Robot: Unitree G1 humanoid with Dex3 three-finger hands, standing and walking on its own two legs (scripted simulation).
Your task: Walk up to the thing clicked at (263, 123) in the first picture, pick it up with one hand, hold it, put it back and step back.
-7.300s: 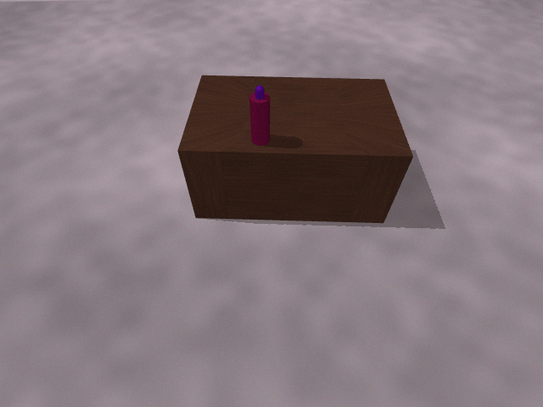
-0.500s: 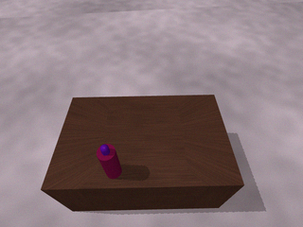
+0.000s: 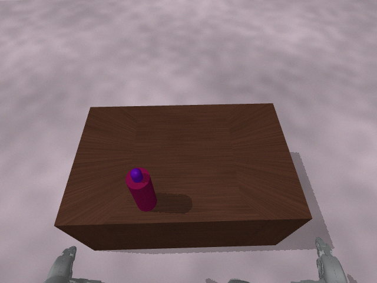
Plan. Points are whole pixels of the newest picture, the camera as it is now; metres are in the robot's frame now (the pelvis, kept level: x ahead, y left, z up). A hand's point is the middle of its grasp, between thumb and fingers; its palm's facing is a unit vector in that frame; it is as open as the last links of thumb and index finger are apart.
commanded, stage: go down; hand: left
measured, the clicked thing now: (141, 188) +0.41 +0.16 -0.22
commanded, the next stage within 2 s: none
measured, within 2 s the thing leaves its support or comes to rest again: neither
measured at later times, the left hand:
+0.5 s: hand (82, 270) +0.17 +0.25 -0.11, palm faces +0.07 -0.95 -0.30, open 17.5 cm
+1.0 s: hand (65, 251) +0.20 +0.28 -0.07, palm faces +0.16 -0.95 -0.27, open 17.2 cm
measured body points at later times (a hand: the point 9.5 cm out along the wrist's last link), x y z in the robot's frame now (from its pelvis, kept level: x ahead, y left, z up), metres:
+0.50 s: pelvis +0.01 +0.01 +0.00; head +0.05 +0.01 +0.44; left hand +0.16 +0.30 -0.08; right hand +0.17 -0.26 -0.09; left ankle -0.03 +0.12 -0.73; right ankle +0.04 -0.14 -0.73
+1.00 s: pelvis +0.01 +0.00 -0.01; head +0.03 +0.01 +0.44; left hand +0.19 +0.33 -0.05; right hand +0.17 -0.24 -0.07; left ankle -0.03 +0.12 -0.73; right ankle +0.04 -0.14 -0.73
